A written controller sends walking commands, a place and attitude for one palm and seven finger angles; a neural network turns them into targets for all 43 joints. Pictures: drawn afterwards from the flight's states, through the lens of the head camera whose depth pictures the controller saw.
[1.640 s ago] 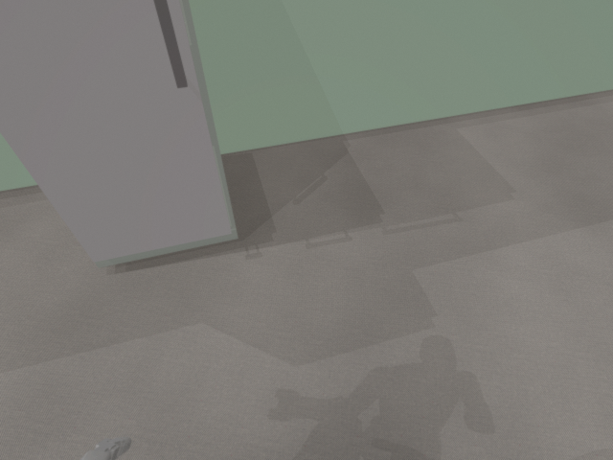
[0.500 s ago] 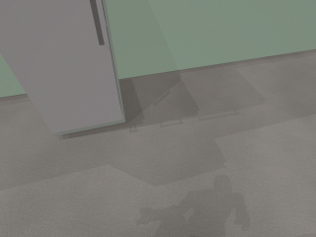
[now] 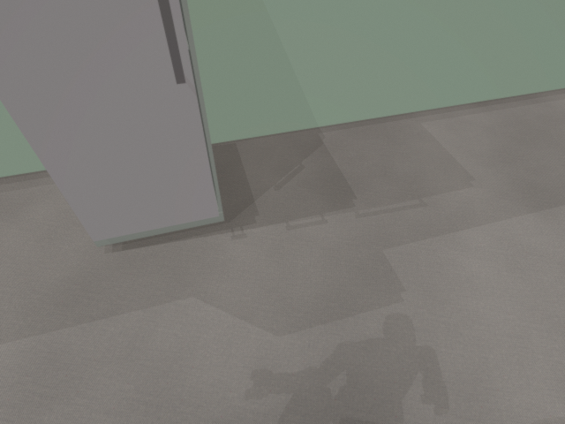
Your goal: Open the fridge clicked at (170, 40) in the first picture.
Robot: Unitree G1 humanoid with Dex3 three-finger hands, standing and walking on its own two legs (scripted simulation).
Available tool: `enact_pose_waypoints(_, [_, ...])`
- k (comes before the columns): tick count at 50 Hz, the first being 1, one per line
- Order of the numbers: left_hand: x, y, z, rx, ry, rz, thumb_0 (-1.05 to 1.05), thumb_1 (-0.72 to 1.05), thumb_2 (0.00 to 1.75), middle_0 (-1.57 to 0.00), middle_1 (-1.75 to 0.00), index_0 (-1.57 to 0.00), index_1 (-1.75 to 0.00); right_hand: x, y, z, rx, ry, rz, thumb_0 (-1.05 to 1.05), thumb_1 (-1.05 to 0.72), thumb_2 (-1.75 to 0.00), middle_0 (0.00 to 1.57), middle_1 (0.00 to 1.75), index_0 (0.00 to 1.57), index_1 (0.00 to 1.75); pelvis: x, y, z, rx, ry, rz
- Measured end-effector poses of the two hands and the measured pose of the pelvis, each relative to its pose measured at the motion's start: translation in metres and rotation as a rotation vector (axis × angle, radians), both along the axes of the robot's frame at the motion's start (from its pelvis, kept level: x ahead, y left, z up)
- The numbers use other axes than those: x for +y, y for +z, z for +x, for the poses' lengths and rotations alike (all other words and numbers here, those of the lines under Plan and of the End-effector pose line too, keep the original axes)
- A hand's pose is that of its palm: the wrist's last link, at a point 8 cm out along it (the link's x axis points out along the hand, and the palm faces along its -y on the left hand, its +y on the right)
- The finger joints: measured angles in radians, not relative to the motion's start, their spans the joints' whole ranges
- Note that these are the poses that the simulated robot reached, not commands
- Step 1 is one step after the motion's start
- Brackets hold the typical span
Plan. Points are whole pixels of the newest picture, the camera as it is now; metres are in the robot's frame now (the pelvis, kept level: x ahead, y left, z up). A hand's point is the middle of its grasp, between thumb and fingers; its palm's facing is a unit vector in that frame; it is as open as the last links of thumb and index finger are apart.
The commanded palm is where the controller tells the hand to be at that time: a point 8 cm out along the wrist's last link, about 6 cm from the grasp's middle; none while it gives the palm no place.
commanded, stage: walk to a spot facing it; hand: right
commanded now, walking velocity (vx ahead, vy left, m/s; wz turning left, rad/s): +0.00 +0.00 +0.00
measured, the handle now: out of the picture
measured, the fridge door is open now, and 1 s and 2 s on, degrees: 0 0 0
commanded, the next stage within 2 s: none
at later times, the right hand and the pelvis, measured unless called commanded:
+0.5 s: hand out of the picture +0.06 -0.19 -0.19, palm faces -0.14 +0.95 -0.27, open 7.4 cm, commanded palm none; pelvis -0.02 +0.01 -0.03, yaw +11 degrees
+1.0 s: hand out of the picture +0.13 -0.22 -0.18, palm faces -0.35 +0.92 -0.19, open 7.4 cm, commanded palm none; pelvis +0.01 -0.03 -0.01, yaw +25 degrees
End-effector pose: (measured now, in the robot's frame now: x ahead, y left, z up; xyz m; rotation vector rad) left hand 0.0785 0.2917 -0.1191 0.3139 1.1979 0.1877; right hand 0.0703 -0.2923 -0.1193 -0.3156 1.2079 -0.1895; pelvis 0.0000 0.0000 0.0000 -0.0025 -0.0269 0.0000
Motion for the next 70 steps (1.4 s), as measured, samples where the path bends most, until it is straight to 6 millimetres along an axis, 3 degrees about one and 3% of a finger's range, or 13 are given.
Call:
enact_pose_waypoints(13, [-0.007,-0.005,-0.008,-0.015,0.044,-0.009,0.01,0.90,0.89,-0.20,-0.30,-0.20,-0.30,0.005,-0.007,-0.004,0.031,0.008,0.004,0.01,-0.90,-0.90,0.20,0.29,0.20,0.30,-0.001,-0.004,-0.004,0.005,0.047,-0.001])
enact_pose_waypoints(21, [-0.023,-0.028,-0.047,-0.015,0.152,-0.075,0.01,0.90,0.89,-0.20,-0.30,-0.20,-0.30,0.036,-0.028,-0.011,0.083,0.074,0.062,0.01,-0.90,-0.90,0.20,0.29,0.20,0.30,0.003,-0.018,-0.018,0.008,0.137,-0.026])
enact_pose_waypoints(27, [-0.016,-0.054,-0.076,0.017,0.223,-0.120,0.01,0.90,0.89,-0.21,-0.30,-0.20,-0.30,0.065,-0.035,-0.016,0.067,0.110,0.069,0.01,-0.90,-0.90,0.20,0.29,0.20,0.30,0.016,-0.033,-0.027,0.006,0.190,-0.014])
enact_pose_waypoints(34, [-0.015,-0.032,-0.091,0.012,0.271,-0.112,0.01,0.91,0.89,-0.20,-0.30,-0.20,-0.30,0.077,-0.022,-0.023,0.106,0.140,0.096,0.01,-0.90,-0.89,0.20,0.30,0.21,0.30,0.014,-0.013,-0.032,0.038,0.250,-0.015])
enact_pose_waypoints(41, [-0.019,-0.010,-0.091,-0.048,0.324,-0.066,0.01,0.91,0.89,-0.20,-0.30,-0.20,-0.30,0.061,-0.020,-0.004,0.097,0.197,0.116,0.01,-0.90,-0.89,0.20,0.30,0.21,0.30,-0.002,-0.006,-0.022,0.065,0.327,-0.011])
enact_pose_waypoints(47, [-0.040,0.003,-0.087,-0.137,0.386,0.003,0.01,0.91,0.89,-0.20,-0.30,-0.20,-0.30,0.032,-0.036,0.034,0.102,0.258,0.125,0.01,-0.90,-0.90,0.20,0.30,0.21,0.30,-0.028,-0.013,-0.003,0.068,0.406,0.011])
enact_pose_waypoints(51, [-0.064,0.013,-0.112,-0.104,0.463,0.009,0.01,0.91,0.89,-0.20,-0.30,-0.20,-0.30,0.030,-0.029,0.083,0.081,0.338,0.140,0.01,-0.90,-0.90,0.20,0.29,0.20,0.30,-0.034,-0.003,0.015,0.053,0.454,0.037])
enact_pose_waypoints(56, [-0.099,0.011,-0.150,0.020,0.585,-0.017,0.01,0.91,0.89,-0.20,-0.30,-0.20,-0.30,0.051,-0.024,0.151,0.016,0.435,0.157,0.01,-0.91,-0.90,0.20,0.29,0.20,0.30,-0.032,0.001,0.041,0.047,0.525,0.049])
enact_pose_waypoints(62, [-0.151,0.000,-0.189,0.190,0.758,-0.104,0.01,0.91,0.89,-0.20,-0.30,-0.20,-0.30,0.112,-0.031,0.214,0.025,0.568,0.188,0.01,-0.91,-0.90,0.19,0.29,0.20,0.29,-0.017,-0.005,0.071,0.039,0.612,0.047])
enact_pose_waypoints(67, [-0.192,-0.006,-0.207,0.337,0.904,-0.208,0.01,0.91,0.89,-0.20,-0.30,-0.20,-0.30,0.194,-0.041,0.264,0.031,0.714,0.233,0.01,-0.91,-0.90,0.19,0.29,0.20,0.29,0.007,-0.015,0.098,0.040,0.681,0.038])
enact_pose_waypoints(70, [-0.202,-0.012,-0.208,0.408,0.982,-0.269,0.01,0.91,0.89,-0.20,-0.30,-0.20,-0.30,0.248,-0.047,0.293,-0.006,0.797,0.259,0.01,-0.91,-0.90,0.19,0.29,0.20,0.29,0.030,-0.026,0.114,0.039,0.722,0.033])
